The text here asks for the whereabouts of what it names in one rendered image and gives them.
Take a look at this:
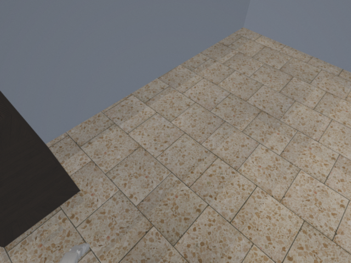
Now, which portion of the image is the left robot hand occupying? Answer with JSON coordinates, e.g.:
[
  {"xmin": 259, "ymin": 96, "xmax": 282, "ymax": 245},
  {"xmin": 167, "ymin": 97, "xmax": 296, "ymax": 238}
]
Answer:
[{"xmin": 59, "ymin": 243, "xmax": 90, "ymax": 263}]

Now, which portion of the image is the cabinet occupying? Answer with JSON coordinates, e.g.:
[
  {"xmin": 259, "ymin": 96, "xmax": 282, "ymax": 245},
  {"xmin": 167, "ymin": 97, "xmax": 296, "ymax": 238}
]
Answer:
[{"xmin": 0, "ymin": 91, "xmax": 80, "ymax": 247}]

